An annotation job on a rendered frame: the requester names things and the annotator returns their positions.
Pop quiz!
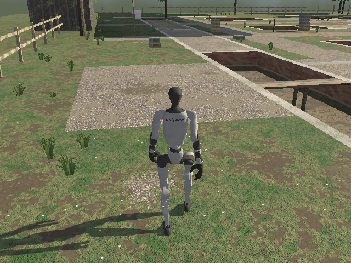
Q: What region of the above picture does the right robot hand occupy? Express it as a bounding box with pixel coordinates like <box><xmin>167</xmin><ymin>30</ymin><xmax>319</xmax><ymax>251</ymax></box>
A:
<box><xmin>190</xmin><ymin>163</ymin><xmax>203</xmax><ymax>180</ymax></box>

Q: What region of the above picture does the robot right forearm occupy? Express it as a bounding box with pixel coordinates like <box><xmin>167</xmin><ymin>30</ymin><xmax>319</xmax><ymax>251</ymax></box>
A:
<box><xmin>193</xmin><ymin>134</ymin><xmax>203</xmax><ymax>164</ymax></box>

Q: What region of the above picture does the left robot upper arm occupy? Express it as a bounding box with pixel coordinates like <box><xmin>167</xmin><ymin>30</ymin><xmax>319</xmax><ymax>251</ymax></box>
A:
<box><xmin>151</xmin><ymin>110</ymin><xmax>164</xmax><ymax>140</ymax></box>

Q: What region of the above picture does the humanoid robot head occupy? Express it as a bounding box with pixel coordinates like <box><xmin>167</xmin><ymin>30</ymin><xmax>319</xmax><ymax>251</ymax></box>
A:
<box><xmin>166</xmin><ymin>87</ymin><xmax>185</xmax><ymax>113</ymax></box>

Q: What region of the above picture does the robot left forearm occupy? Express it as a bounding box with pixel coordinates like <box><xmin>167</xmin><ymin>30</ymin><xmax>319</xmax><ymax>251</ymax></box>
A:
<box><xmin>149</xmin><ymin>132</ymin><xmax>157</xmax><ymax>153</ymax></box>

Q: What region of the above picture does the left robot hand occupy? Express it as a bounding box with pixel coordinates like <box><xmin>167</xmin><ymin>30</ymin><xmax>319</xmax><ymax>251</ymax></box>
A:
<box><xmin>149</xmin><ymin>151</ymin><xmax>161</xmax><ymax>163</ymax></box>

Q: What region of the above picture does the robot right shin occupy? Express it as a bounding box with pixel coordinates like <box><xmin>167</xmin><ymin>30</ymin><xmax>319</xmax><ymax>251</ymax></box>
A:
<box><xmin>184</xmin><ymin>172</ymin><xmax>193</xmax><ymax>205</ymax></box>

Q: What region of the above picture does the right robot upper arm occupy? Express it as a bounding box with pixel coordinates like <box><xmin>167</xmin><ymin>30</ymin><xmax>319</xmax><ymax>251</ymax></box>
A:
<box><xmin>187</xmin><ymin>110</ymin><xmax>198</xmax><ymax>142</ymax></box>

